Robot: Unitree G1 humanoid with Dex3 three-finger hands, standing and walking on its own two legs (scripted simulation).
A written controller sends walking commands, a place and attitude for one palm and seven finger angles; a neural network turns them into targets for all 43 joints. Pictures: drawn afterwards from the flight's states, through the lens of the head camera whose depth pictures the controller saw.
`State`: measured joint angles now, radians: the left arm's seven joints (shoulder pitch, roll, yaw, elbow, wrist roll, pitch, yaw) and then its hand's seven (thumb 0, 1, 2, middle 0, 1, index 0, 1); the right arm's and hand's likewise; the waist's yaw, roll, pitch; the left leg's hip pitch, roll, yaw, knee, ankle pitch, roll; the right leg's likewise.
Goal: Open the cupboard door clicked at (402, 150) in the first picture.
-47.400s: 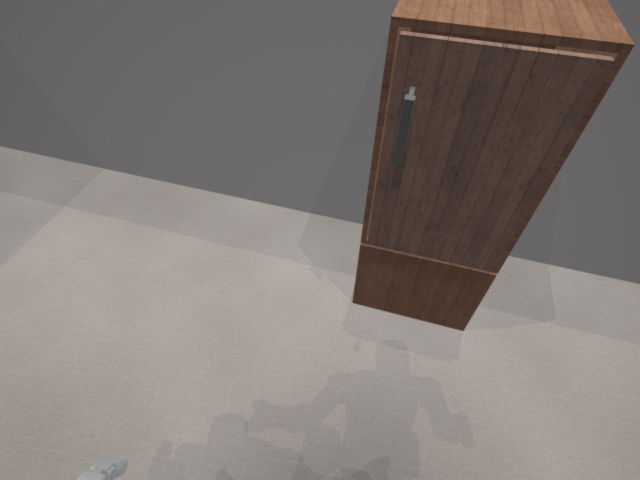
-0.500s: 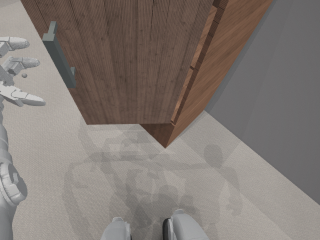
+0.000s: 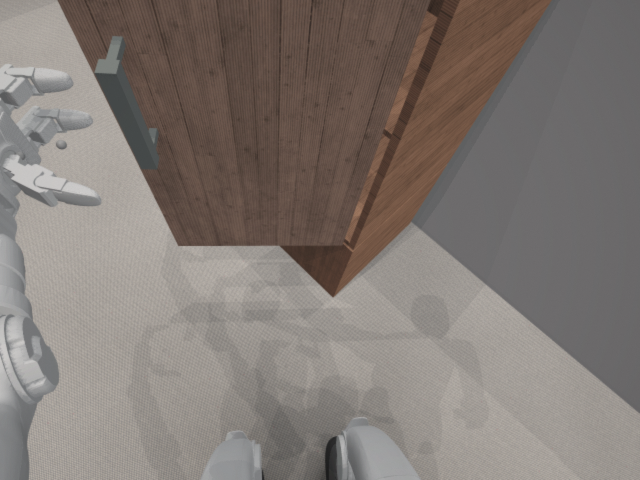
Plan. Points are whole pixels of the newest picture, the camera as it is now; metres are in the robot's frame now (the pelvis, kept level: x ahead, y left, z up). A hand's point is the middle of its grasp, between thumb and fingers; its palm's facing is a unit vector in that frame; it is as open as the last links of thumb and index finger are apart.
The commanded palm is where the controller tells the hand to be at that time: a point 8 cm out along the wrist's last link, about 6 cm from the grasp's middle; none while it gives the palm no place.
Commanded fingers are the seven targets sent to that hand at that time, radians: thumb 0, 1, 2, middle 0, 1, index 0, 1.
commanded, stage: slide the fingers in behind the handle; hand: left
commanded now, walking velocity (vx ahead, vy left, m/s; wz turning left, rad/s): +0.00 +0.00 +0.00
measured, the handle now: (134, 109) +0.54 +0.20 +0.09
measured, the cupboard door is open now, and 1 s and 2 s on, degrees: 48 48 48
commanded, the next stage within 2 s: close the thumb around the handle in 1.64 s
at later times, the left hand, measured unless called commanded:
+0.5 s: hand (91, 141) +0.49 +0.24 +0.08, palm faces +0.00 -1.00 -0.01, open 14.0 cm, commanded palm +0.47 +0.28 +0.08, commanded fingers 0.00 -0.50 0.30 -0.30 -1.20 -0.30 -1.20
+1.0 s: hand (122, 146) +0.49 +0.21 +0.08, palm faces -0.01 -1.00 -0.02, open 14.0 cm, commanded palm +0.47 +0.25 +0.08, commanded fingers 0.00 -0.50 0.30 -0.30 -1.20 -0.30 -1.20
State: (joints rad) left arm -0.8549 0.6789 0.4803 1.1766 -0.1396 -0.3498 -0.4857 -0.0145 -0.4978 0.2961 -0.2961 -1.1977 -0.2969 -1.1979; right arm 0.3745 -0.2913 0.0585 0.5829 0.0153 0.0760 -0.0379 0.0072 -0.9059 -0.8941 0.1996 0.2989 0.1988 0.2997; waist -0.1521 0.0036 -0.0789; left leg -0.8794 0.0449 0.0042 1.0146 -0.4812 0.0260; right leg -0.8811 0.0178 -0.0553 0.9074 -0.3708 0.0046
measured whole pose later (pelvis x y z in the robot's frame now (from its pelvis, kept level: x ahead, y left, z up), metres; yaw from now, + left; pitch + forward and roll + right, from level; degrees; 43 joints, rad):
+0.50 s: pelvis +0.00 +0.00 +0.00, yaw +0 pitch +20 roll -3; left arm -0.83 0.61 0.46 1.13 -0.13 -0.35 -0.40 -0.01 -0.50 0.30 -0.30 -1.20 -0.29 -1.20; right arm 0.40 -0.28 0.05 0.58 0.01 0.08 -0.02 0.01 -0.91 -0.89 0.20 0.30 0.20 0.30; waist -0.16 0.01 -0.09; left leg -0.87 0.05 0.01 1.00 -0.48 0.03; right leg -0.88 0.02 -0.04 0.90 -0.37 0.01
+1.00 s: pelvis +0.00 -0.01 +0.00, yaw +0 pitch +19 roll -3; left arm -0.82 0.52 0.39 1.11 -0.13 -0.37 -0.33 -0.01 -0.50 0.30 -0.30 -1.20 -0.30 -1.20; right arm 0.37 -0.27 0.04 0.59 0.01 0.07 -0.02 0.01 -0.91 -0.89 0.20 0.30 0.20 0.30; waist -0.15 0.01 -0.09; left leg -0.85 0.04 0.01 1.00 -0.48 0.02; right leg -0.86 0.02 -0.05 0.91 -0.38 0.00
